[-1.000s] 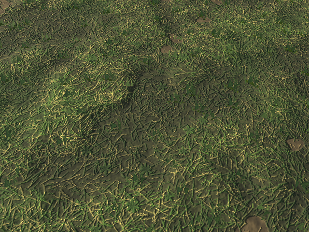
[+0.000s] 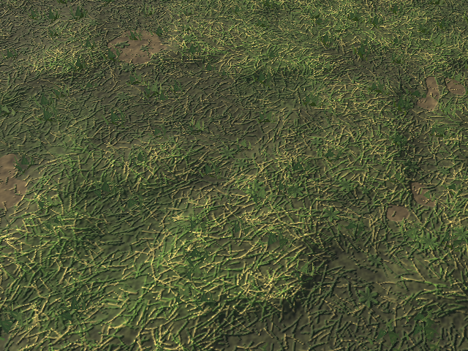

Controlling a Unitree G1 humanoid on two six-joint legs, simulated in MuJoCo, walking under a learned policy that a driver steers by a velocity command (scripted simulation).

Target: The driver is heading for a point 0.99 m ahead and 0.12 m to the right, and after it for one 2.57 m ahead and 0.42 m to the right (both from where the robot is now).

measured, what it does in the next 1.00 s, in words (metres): walks ahead: right foot, then left foot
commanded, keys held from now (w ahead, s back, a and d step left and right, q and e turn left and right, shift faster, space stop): w+q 0.02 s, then w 0.56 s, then w+e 0.42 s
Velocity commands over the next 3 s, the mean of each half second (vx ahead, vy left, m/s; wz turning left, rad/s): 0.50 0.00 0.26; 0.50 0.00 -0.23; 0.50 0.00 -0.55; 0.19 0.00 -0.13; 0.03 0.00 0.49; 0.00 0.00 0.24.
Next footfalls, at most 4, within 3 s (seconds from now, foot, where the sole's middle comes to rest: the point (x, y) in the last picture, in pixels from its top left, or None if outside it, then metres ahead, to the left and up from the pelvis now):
0.18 right None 0.29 -0.12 -0.78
0.70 left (180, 332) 0.52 0.11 -0.78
1.26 right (246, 247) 0.78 -0.10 -0.78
1.76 left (232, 173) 1.08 -0.07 -0.78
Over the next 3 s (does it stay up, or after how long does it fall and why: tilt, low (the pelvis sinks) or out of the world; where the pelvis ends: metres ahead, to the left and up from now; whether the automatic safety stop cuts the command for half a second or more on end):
stays up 0.90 -0.07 0.00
